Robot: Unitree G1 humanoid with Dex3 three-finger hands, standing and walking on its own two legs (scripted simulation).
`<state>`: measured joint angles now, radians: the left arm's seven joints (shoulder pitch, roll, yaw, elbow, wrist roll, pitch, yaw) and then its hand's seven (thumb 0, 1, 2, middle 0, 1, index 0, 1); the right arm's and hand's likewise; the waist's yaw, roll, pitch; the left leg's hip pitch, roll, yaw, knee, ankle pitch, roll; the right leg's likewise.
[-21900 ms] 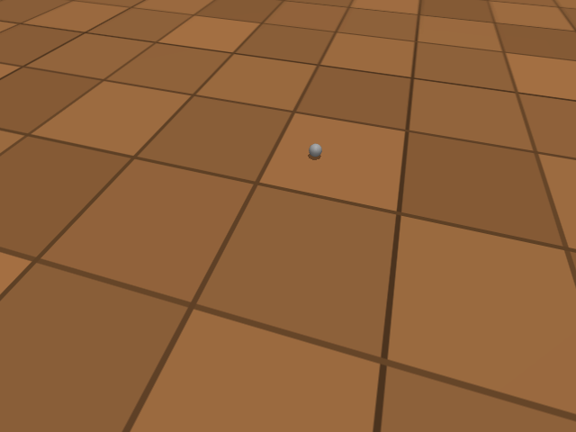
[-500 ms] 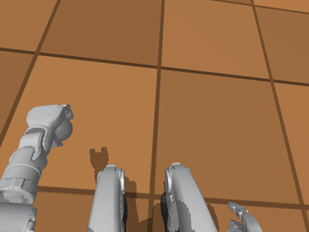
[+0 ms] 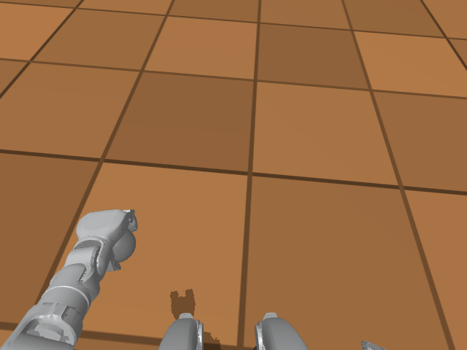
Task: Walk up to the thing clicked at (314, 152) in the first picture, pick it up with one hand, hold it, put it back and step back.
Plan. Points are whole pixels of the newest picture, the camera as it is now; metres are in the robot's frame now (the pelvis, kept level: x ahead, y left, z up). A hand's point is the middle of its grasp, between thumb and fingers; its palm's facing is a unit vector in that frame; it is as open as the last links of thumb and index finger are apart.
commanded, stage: lift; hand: left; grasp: from above
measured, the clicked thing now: (117, 244) +0.35 +0.23 -0.11
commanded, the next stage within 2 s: hold in 0.34 s
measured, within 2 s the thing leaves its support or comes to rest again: neither
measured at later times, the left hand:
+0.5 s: hand (108, 223) +0.35 +0.22 -0.01, palm faces -0.44 -0.08 -0.89, open 9.9 cm
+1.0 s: hand (101, 212) +0.35 +0.22 +0.03, palm faces -0.44 -0.06 -0.89, open 9.8 cm
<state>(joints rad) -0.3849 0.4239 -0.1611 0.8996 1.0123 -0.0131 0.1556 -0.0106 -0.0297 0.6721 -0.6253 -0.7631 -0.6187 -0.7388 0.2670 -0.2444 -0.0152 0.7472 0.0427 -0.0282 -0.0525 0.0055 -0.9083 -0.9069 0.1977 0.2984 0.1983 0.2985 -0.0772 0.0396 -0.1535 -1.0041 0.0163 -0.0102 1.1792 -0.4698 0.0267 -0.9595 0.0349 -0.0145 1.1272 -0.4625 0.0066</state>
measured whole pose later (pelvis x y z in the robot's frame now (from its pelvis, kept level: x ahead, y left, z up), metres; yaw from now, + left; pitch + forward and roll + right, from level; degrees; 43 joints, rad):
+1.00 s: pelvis +0.05 +0.00 +0.08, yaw -1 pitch +5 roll -1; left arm -0.29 0.38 -0.21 0.77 0.99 0.02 0.06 -0.01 0.00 0.57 -0.67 -0.71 -0.66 -0.69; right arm 0.26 -0.26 -0.04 0.70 0.06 0.03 -0.04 0.01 -0.90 -0.90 0.20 0.30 0.20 0.30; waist -0.03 0.04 -0.07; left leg -0.41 0.00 0.03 0.63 -0.31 0.03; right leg -0.39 0.02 0.04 0.60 -0.30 0.01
